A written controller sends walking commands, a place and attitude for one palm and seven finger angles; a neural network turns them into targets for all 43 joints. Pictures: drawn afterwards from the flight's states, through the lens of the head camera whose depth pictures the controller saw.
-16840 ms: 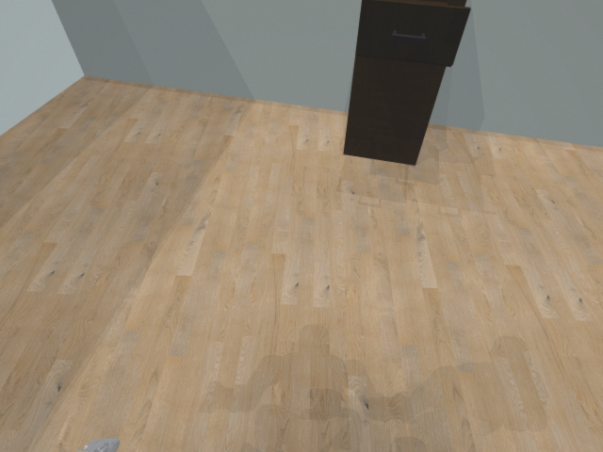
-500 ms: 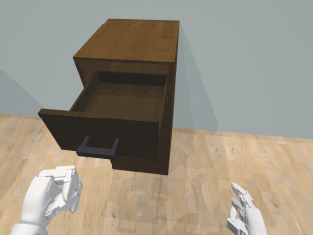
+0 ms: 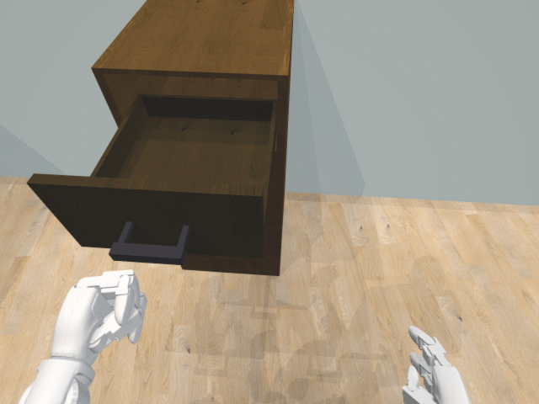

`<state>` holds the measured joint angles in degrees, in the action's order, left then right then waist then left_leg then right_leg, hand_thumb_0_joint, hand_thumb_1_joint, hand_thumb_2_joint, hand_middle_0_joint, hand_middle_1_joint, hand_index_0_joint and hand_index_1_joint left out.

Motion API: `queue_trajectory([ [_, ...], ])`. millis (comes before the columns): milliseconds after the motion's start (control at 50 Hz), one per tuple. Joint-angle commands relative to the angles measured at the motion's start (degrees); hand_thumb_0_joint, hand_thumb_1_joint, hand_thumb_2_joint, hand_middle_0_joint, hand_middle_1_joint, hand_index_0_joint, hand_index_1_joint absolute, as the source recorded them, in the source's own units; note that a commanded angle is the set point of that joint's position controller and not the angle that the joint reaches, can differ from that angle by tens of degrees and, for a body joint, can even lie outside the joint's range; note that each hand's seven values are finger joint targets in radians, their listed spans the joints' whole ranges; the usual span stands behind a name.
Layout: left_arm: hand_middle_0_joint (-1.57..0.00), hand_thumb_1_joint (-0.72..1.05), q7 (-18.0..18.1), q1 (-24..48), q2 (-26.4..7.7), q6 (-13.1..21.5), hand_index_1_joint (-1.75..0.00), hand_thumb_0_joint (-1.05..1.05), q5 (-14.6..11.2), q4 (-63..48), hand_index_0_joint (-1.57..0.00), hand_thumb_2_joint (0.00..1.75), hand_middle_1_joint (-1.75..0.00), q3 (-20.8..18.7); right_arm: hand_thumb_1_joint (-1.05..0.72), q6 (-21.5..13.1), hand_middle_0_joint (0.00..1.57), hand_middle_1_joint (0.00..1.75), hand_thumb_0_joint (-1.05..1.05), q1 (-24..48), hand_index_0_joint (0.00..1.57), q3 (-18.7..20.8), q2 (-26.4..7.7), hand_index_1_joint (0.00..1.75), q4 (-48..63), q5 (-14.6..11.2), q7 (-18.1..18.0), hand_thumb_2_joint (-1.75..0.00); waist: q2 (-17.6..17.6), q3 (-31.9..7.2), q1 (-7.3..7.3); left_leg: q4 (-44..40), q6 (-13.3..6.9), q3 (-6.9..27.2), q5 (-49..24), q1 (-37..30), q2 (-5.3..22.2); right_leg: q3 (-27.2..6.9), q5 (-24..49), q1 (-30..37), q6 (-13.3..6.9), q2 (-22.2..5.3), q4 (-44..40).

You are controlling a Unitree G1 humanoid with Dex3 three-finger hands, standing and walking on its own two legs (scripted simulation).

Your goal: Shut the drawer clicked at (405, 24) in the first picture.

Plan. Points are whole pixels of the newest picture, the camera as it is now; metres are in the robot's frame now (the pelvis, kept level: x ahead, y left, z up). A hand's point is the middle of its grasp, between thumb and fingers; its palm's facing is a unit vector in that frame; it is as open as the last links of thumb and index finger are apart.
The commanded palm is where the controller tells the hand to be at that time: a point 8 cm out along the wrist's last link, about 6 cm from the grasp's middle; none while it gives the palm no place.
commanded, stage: bring the fist close to the handle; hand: left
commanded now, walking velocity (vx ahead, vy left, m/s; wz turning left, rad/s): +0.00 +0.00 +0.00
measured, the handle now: (152, 241) +0.35 +0.21 +0.03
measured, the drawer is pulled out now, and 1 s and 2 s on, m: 0.30 0.30 0.22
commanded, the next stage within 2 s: push the drawer shut in 0.80 s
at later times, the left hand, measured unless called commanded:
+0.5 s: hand (166, 303) +0.25 +0.17 +0.02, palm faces -0.03 -1.00 -0.06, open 3.3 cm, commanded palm +0.22 +0.23 +0.03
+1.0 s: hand (153, 306) +0.24 +0.18 +0.03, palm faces -0.01 -1.00 -0.06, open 3.3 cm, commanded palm +0.23 +0.24 +0.03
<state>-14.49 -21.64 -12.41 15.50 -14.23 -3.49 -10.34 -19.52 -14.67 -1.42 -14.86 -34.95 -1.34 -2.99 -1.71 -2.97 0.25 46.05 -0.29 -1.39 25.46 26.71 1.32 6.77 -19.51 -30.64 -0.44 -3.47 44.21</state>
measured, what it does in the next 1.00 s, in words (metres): stands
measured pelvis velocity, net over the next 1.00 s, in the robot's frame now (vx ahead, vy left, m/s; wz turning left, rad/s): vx -0.01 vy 0.00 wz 0.01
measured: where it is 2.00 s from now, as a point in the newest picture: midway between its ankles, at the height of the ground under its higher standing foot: outside the picture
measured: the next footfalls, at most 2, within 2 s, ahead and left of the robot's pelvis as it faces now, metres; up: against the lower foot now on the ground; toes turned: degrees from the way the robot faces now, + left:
none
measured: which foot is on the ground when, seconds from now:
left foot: down 0.00-1.00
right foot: down 0.00-1.00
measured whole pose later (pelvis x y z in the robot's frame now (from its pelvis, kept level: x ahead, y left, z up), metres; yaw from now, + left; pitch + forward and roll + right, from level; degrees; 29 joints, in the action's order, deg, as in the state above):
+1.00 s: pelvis -0.01 +0.00 -0.03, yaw +0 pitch +12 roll -1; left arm -15.4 -13.7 -13.2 21.6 -15.0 5.9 -10.7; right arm -12.7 -13.8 -1.0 -15.1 -31.3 -1.4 -2.6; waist -1.6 -5.5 -0.7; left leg 56.0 0.0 -0.7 29.0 39.3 1.4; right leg 6.9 -23.0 -43.0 -0.9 -4.0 53.9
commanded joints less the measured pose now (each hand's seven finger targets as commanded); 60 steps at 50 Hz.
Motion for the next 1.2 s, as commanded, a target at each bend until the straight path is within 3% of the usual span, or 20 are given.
queue_trajectory([
  [0, -1.40, 0.90, 0.7, 1.7, -5.6, 4.9, -1.60, 0.00, -0.7, -11.2, -1.40, 0.90, -1.60, -3.0, -0.90, -2.9, 0.20, 0.30, 0.00, 3.8, 0.20, 3.1, -6.0, 0.30, 9.3, -0.3, 0.0, -0.90, 1.0, -9.9, 0.45, -6.0, 0.1, 2.1, -17.7, 2.1, -1.7, -2.2, 13.2, 9.3, -0.4, 2.2, -3.4],
  [40, -1.40, 0.90, 1.4, 2.6, -5.4, 5.6, -1.60, 0.00, 0.0, -11.4, -1.40, 0.90, -1.60, -2.4, -0.90, -2.1, 0.20, 0.30, 0.00, 4.0, 0.20, 3.1, -6.2, 0.30, 9.4, -0.1, 0.2, -0.90, 2.1, -9.3, 0.26, -5.7, 0.1, 2.3, -17.1, 3.2, -1.6, -1.9, 12.0, 8.0, -0.5, 2.3, -2.6],
  [80, -1.40, 0.90, 1.8, 3.2, -4.6, 6.2, -1.60, 0.00, 0.3, -11.3, -1.40, 0.90, -1.60, -1.4, -0.90, -1.7, 0.20, 0.30, 0.00, 3.7, 0.20, 3.1, -6.0, 0.30, 9.9, 0.0, 0.4, -0.90, -0.4, -10.0, 0.27, -5.0, 0.3, 2.2, -16.1, 3.5, -1.7, -2.1, 10.9, 6.7, -0.6, 2.2, -1.8],
  [140, -1.40, 0.90, 2.5, 5.9, -6.5, 7.3, -1.60, 0.00, 0.9, -10.0, -1.40, 0.90, -1.60, -2.8, -0.90, -0.5, 0.20, 0.30, 0.00, 3.3, 0.20, 3.2, -6.4, 0.30, 9.9, 0.2, 0.2, -0.90, 1.9, -10.7, -0.23, -3.8, 0.2, 2.4, -15.4, 5.4, -1.6, -2.2, 10.0, 5.4, -0.6, 2.4, -0.5],
  [180, -1.40, 0.90, 2.2, 5.9, -5.0, 8.1, -1.60, 0.00, 0.6, -9.3, -1.40, 0.90, -1.60, -1.7, -0.90, -0.1, 0.20, 0.30, 0.00, 3.2, 0.20, 3.2, -6.2, 0.30, 10.4, 0.1, 0.4, -0.90, 0.3, -11.8, -0.15, -3.0, 0.3, 2.2, -15.1, 5.8, -1.7, -2.4, 9.8, 4.7, -0.6, 2.2, 0.2],
  [240, -1.40, 0.90, 2.0, 10.1, -5.4, 8.8, -1.60, 0.00, 0.9, -7.3, -1.40, 0.90, -1.60, -1.2, -0.90, 0.5, 0.20, 0.30, 0.00, 3.1, 0.20, 3.0, -6.5, 0.30, 10.1, 0.2, 0.2, -0.90, 2.0, -11.8, -1.15, -1.6, 0.2, 2.7, -13.9, 7.7, -1.5, -2.4, 8.5, 2.6, -0.6, 2.3, 1.4],
  [300, -1.40, 0.90, 1.4, 12.5, -4.4, 9.3, -1.60, 0.00, 0.8, -6.0, -1.40, 0.90, -1.60, 0.2, -0.90, 0.7, 0.20, 0.30, 0.00, 2.7, 0.20, 3.2, -6.5, 0.30, 10.2, 0.1, 0.3, -0.90, -0.7, -13.9, -1.36, -0.2, 0.4, 2.8, -13.6, 7.8, -1.6, -2.5, 8.0, 0.9, -0.7, 2.2, 2.8],
  [340, -1.40, 0.90, 1.6, 14.6, -5.2, 9.3, -1.60, 0.00, 1.2, -4.6, -1.40, 0.90, -1.60, -0.2, -0.90, 1.2, 0.20, 0.30, 0.00, 2.6, 0.20, 3.2, -6.7, 0.30, 10.1, 0.2, 0.3, -0.90, 0.9, -14.5, -1.65, 0.5, 0.3, 3.0, -13.8, 9.2, -1.6, -2.6, 8.1, 0.6, -0.7, 2.2, 3.6],
  [420, -1.40, 0.90, 1.7, 12.4, -6.3, 9.3, -1.60, 0.00, 0.6, -5.2, -1.40, 0.90, -1.60, -2.1, -0.90, 2.2, 0.20, 0.30, 0.00, 2.3, 0.20, 3.5, -6.5, 0.30, 11.4, 0.1, 0.6, -0.90, 0.3, -18.7, -0.08, 1.0, 0.3, 2.5, -16.2, 9.1, -1.7, -3.0, 10.9, 3.0, -0.7, 1.9, 4.4],
  [520, -1.40, 0.90, 2.6, 10.5, -7.1, 8.3, -1.60, 0.00, 0.0, -4.2, -1.40, 0.90, -1.60, -3.7, -0.90, 3.7, 0.20, 0.30, 0.00, 2.6, 0.20, 3.4, -6.1, 0.30, 12.2, -0.2, 0.6, -0.90, 1.7, -16.3, 0.03, 0.4, 0.1, 1.8, -14.2, 11.3, -1.7, -3.6, 10.2, 4.4, -0.5, 1.9, 3.2],
  [600, -1.40, 0.90, 1.9, 12.6, -7.3, 8.7, -1.60, 0.00, -0.4, -3.2, -1.40, 0.90, -1.60, -3.7, -0.90, 4.1, 0.20, 0.30, 0.00, 2.8, 0.20, 3.3, -6.3, 0.30, 11.9, -0.3, 0.5, -0.90, 1.0, -14.3, -0.99, 0.7, -0.1, 1.5, -10.6, 12.4, -1.9, -4.4, 6.4, 3.0, -0.3, 1.8, 1.9],
  [660, -1.40, 0.90, 0.9, 12.2, -7.2, 9.0, -1.60, 0.00, -0.9, -2.1, -1.40, 0.90, -1.60, -3.6, -0.90, 4.1, 0.20, 0.30, 0.00, 2.7, 0.20, 3.3, -6.6, 0.30, 12.0, -0.4, 0.2, -0.90, 2.9, -13.9, -1.37, 0.8, -0.3, 1.6, -10.0, 12.8, -1.9, -4.5, 5.6, 2.9, -0.2, 1.8, 1.5],
  [740, -1.40, 0.90, -0.2, 12.5, -9.2, 9.9, -1.60, 0.00, -1.7, -3.2, -1.40, 0.90, -1.60, -5.4, -0.90, 3.7, 0.20, 0.30, 0.00, 2.6, 0.20, 3.5, -6.8, 0.30, 11.6, -0.4, -0.1, -0.90, 0.8, -15.9, -1.05, 1.4, -0.4, 1.6, -10.9, 12.2, -2.0, -5.1, 6.6, 3.9, -0.3, 1.6, 1.5],
  [780, -1.40, 0.90, -0.8, 11.3, -8.1, 10.1, -1.60, 0.00, -2.0, -3.4, -1.40, 0.90, -1.60, -4.8, -0.90, 3.5, 0.20, 0.30, 0.00, 2.5, 0.20, 3.4, -6.5, 0.30, 11.7, -0.5, 0.0, -0.90, 0.0, -16.2, -0.90, 1.3, -0.3, 1.7, -12.1, 11.6, -2.0, -4.7, 8.0, 4.0, -0.4, 1.5, 2.1],
  [840, -1.40, 0.90, -0.9, 11.8, -9.2, 10.0, -1.60, 0.00, -2.2, -2.3, -1.40, 0.90, -1.60, -5.6, -0.90, 3.7, 0.20, 0.30, 0.00, 2.5, 0.20, 3.4, -6.8, 0.30, 11.4, -0.3, -0.1, -0.90, 1.6, -14.7, -1.19, 1.6, -0.4, 1.9, -11.6, 12.7, -1.9, -4.8, 7.5, 3.4, -0.4, 1.6, 2.0],
  [900, -1.40, 0.90, -1.2, 14.2, -8.0, 10.0, -1.60, 0.00, -2.1, -3.8, -1.40, 0.90, -1.60, -4.0, -0.90, 3.6, 0.20, 0.30, 0.00, 2.5, 0.20, 3.4, -6.8, 0.30, 11.6, -0.6, -0.1, -0.90, -0.6, -15.5, -1.64, 1.6, -0.2, 2.1, -12.1, 11.2, -1.9, -4.3, 7.9, 2.2, -0.4, 1.7, 2.6],
  [1020, -1.40, 0.90, -0.5, 21.0, -7.8, 9.0, -1.60, 0.00, -1.1, -1.8, -1.40, 0.90, -1.60, -2.8, -0.90, 3.6, 0.20, 0.30, 0.00, 2.2, 0.20, 3.2, -7.0, 0.30, 11.0, -0.4, -0.3, -0.90, -1.1, -15.8, -2.17, 1.5, 0.0, 2.6, -11.9, 10.5, -1.7, -3.8, 7.1, 0.3, -0.5, 1.7, 3.3],
  [1040, -1.40, 0.90, -0.2, 20.8, -8.2, 8.7, -1.60, 0.00, -0.9, -1.5, -1.40, 0.90, -1.60, -2.8, -0.90, 3.8, 0.20, 0.30, 0.00, 2.1, 0.20, 3.2, -7.1, 0.30, 11.2, -0.3, -0.3, -0.90, 0.5, -16.0, -2.10, 1.4, -0.2, 2.8, -12.5, 10.8, -1.6, -3.7, 7.5, 0.9, -0.5, 1.8, 3.4],
  [1080, -1.40, 0.90, 0.2, 20.0, -8.0, 8.0, -1.60, 0.00, -0.7, -0.9, -1.40, 0.90, -1.60, -3.2, -0.90, 4.1, 0.20, 0.30, 0.00, 2.0, 0.20, 3.2, -7.0, 0.30, 11.5, -0.4, -0.1, -0.90, -0.7, -17.5, -1.29, 1.0, 0.0, 2.5, -13.2, 10.1, -1.8, -3.7, 8.4, 1.8, -0.5, 1.8, 3.4],
  [1180, -1.40, 0.90, 1.3, 23.5, -8.9, 7.1, -1.60, 0.00, -0.2, 2.2, -1.40, 0.90, -1.60, -4.4, -0.90, 5.3, 0.20, 0.30, 0.00, 2.0, 0.20, 3.1, -6.9, 0.30, 11.3, -0.3, 0.1, -0.90, 1.2, -17.3, -1.32, 0.7, 0.0, 2.2, -12.7, 11.1, -1.8, -4.0, 8.6, 2.7, -0.4, 1.8, 3.0],
])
